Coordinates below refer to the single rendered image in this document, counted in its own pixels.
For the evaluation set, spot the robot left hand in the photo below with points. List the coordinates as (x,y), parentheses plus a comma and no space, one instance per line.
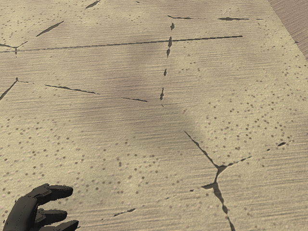
(25,215)

